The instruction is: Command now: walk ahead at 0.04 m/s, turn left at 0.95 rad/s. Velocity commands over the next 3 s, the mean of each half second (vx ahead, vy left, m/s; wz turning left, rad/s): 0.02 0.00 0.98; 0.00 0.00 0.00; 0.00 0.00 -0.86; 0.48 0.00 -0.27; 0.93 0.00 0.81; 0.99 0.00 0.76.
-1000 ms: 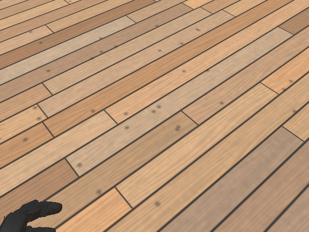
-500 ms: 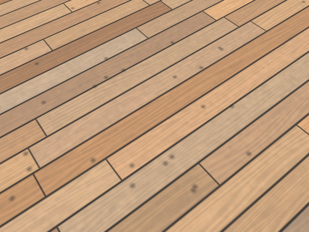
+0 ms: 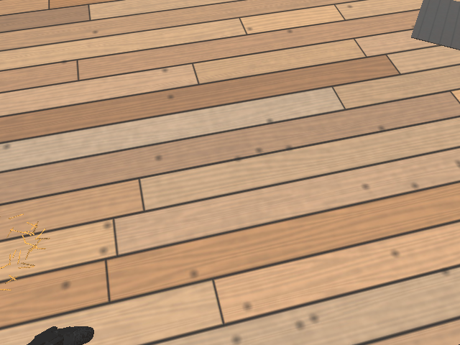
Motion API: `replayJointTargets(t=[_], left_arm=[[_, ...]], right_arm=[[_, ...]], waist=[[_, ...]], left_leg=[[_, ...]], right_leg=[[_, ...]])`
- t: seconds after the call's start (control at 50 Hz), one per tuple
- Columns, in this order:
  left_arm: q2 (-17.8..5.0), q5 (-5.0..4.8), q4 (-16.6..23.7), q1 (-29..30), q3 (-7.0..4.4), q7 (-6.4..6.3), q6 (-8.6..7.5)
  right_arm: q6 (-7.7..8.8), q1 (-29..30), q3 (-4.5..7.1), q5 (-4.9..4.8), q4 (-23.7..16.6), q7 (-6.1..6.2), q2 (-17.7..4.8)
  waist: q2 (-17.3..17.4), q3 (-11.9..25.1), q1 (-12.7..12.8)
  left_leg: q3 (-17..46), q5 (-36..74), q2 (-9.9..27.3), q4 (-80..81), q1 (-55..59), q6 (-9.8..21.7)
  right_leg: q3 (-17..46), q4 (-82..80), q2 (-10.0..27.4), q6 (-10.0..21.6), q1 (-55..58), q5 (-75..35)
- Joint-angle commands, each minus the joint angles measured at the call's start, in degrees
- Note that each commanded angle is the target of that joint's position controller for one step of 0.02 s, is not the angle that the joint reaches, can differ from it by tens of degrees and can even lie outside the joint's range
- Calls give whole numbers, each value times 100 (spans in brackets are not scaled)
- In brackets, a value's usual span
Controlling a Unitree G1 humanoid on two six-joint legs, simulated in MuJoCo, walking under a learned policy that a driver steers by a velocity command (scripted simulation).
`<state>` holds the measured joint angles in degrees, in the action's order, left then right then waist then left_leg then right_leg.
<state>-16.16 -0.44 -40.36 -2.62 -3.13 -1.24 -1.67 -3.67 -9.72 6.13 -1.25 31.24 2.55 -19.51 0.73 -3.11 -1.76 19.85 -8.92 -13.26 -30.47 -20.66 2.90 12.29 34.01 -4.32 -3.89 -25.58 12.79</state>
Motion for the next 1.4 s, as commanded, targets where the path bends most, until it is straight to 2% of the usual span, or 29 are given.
replayJointTargets(t=[0.02, 0.04, 0.06, 0.08, 0.1, 0.14, 0.18, 0.26, 0.4, 0.48, 0.5, 0.52, 0.54, 0.56, 0.58, 0.6, 0.7, 0.74, 0.8, 0.9, 0.96, 0.98, 1.0, 1.02, 1.04, 1.06, 1.1, 1.24, 1.4], left_arm=[[-708, -6, 270, -180, -281, 46, -201], [-961, 69, 337, -130, -332, 18, -147], [-1177, 278, 387, -82, -361, 1, -46], [-919, 294, 475, -59, -352, -23, -48], [-639, 218, 579, 151, -279, -78, -17], [-547, 97, 651, 254, -221, -191, 93], [-620, 143, 594, 72, -210, -259, 160], [-815, 196, 468, -370, -290, -256, 219], [-1096, 69, 381, -167, -455, -54, 183], [-894, -125, 202, -344, -467, 54, 130], [-635, -41, 135, -588, -416, 96, 140], [-376, 209, 636, -281, -296, 88, 126], [-617, 228, 779, 386, -351, 19, 83], [-718, 83, 776, 438, -369, -14, 80], [-752, 31, 591, 170, -390, -61, 96], [-831, 76, 426, -72, -406, -98, 137], [-298, -6, 32, -657, -159, 58, 239], [-318, -32, 139, -432, -105, 116, 274], [-814, -114, 394, -296, -222, 138, 326], [-580, -130, 512, -576, -198, 207, 359], [-498, -158, 492, -946, -226, 275, 348], [-595, -127, 456, -1171, -283, 245, 331], [-1179, -95, 483, -1447, -472, 153, 303], [-1869, 38, 592, -1604, -611, 131, 219], [-1534, 154, 643, -1778, -523, 159, 130], [-1385, 124, 637, -1536, -481, 135, 66], [-1160, -140, 751, -959, -428, 14, 134], [-1274, -134, 920, -889, -471, -182, 370], [-1300, -133, 1175, -518, -497, -121, 470]], right_arm=[[39, 138, 141, -46, -469, -34, -542], [30, -334, 35, -8, -400, -64, -197], [66, -404, 59, -41, -577, -116, -344], [142, -377, 196, 17, -519, -175, -905], [128, -397, 254, -26, -355, -195, -1083], [22, -517, 194, 0, -184, -163, -854], [16, -347, 73, -45, -294, -191, -586], [54, 106, -15, -56, -502, -180, -418], [-20, 36, -16, -14, -419, -289, -345], [-125, -510, 154, -24, -186, -311, -444], [-93, -970, 336, -24, -66, -233, -924], [-12, -918, 476, 56, -243, -163, -1793], [193, -872, 410, 278, -361, -243, -1466], [314, -664, 306, 299, -277, -252, -1254], [353, -283, 223, 186, -271, -198, -988], [327, 63, 91, 65, -296, -144, -630], [395, 326, -281, 277, 16, -75, 75], [403, 261, -241, 353, 156, -92, -110], [313, 165, -60, 304, 279, -94, -637], [240, 308, -16, 175, 346, -30, -536], [204, 534, 33, 68, 345, 11, -515], [208, 409, 38, 34, 418, 15, -431], [245, 300, 25, 147, 362, 8, -245], [312, 920, -92, 367, -75, -18, 47], [383, 1170, -68, 312, -49, -44, -106], [410, 1135, -45, 183, 4, -74, -181], [415, 1019, -5, 201, 134, -24, -263], [461, 914, -57, 133, 304, -83, -69], [642, 843, 50, 72, 373, -204, -334]], waist=[[794, 1055, 182], [-163, 1348, -79], [-1556, 1201, -245], [-1487, 1072, -147], [-1074, 900, -120], [-612, 628, -54], [-605, 462, 78], [-883, 691, 414], [-1048, 842, 286], [-700, 926, -53], [401, 829, -145], [2278, 763, 90], [1450, 1304, -393], [1146, 1148, -231], [813, 998, 3], [651, 996, 136], [606, 1135, 300], [789, 876, 102], [818, 416, -82], [613, 434, -13], [578, 639, 243], [367, 714, 342], [-774, 875, 312], [-2211, 941, 386], [-1291, 1444, 728], [-829, 1216, 536], [-336, 928, 270], [-656, 965, 206], [-1200, 914, 234]], left_leg=[[1328, -444, 1023, 33, 481, 289], [644, -2374, 560, -1077, -207, 49], [-480, -3002, 32, -2353, -1137, -244], [-671, -2580, 587, -3350, -1532, -529], [-819, -2130, 823, -3732, -1599, -629], [-1127, -1520, 1005, -4394, -1754, -753], [-1579, -1253, 1235, -4325, -1879, -814], [-1819, -1162, 1703, -3530, -2030, -970], [-2305, -1101, 1812, -1729, -589, -648], [-2457, -342, 1450, 125, 824, -84], [-1443, 1206, 1874, 719, 1855, 307], [1197, 2780, 3321, 752, 2524, 1418], [1372, 2456, 3463, 971, 2272, 1862], [808, 2019, 3263, 1052, 2091, 1617], [224, 1850, 3012, 957, 1908, 1260], [-184, 1964, 2851, 846, 1734, 1013], [-1466, 2149, 2347, 857, 1087, 747], [-1491, 1667, 2477, 967, 899, 840], [-1117, 1260, 2932, 1013, 978, 1115], [-1100, 2158, 3264, 649, 1476, 1096], [-1613, 2298, 3081, 91, 1459, 718], [-1951, 1885, 2830, -431, 1207, 384], [-2559, 532, 2210, -1887, 189, -191], [-2399, -2832, 983, -3414, -1820, -740], [-1488, -3222, 1024, -4204, -2133, -711], [-1341, -2748, 1145, -4341, -2261, -633], [-1318, -1861, 1308, -3810, -2333, -650], [-1308, -932, 901, -2089, -1512, -916], [-1110, -853, 756, -413, -441, -749]], right_leg=[[-132, -1468, 314, 261, 1304, -912], [738, -1473, 1458, 772, 2223, -1253], [1882, -1644, 2383, 1620, 2165, -1910], [2154, -1698, 2670, 1941, 1977, -1667], [1442, -1583, 2316, 1768, 1869, -1244], [534, -1512, 1781, 1446, 1667, -889], [-29, -1639, 1627, 1480, 1609, -1254], [-456, -1704, 1903, 1708, 2304, -1592], [-1441, -1581, 2223, 1494, 1916, -1594], [-2030, -427, 2144, 792, 1525, -1012], [-2452, 908, 1643, 320, 364, 178], [-2322, 2571, 706, -209, -1818, 2568], [-1066, 3511, 547, -126, -2014, 2563], [-897, 3686, 615, 47, -2046, 2049], [-900, 3563, 754, 128, -2010, 1491], [-926, 3370, 853, 104, -1816, 1134], [-1162, 2075, 922, -46, -161, 183], [-1220, 1442, 906, -25, 219, 241], [-1358, 1493, 805, 54, -186, 927], [-1504, 1325, 850, 200, -357, 1360], [-1813, 163, 599, 417, 335, 569], [-1660, -506, 496, 598, 866, -259], [-243, -1013, 1192, 1049, 1837, -2221], [2106, -1139, 2483, 2322, 2737, -4423], [2079, -1243, 2631, 2674, 3073, -4118], [1571, -1174, 2311, 2386, 2996, -3798], [993, -1145, 1830, 1867, 2718, -3282], [1042, -1098, 1247, 1608, 2244, -2679], [2060, -724, 998, 1380, 1818, -2354]])
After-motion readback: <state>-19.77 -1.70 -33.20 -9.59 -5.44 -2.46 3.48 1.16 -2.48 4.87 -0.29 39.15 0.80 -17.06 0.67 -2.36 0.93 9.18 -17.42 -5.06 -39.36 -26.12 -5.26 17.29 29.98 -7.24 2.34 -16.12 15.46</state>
